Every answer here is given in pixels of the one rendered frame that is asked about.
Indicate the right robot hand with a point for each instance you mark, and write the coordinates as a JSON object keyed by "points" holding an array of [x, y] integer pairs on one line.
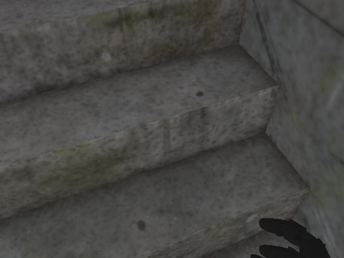
{"points": [[309, 246]]}

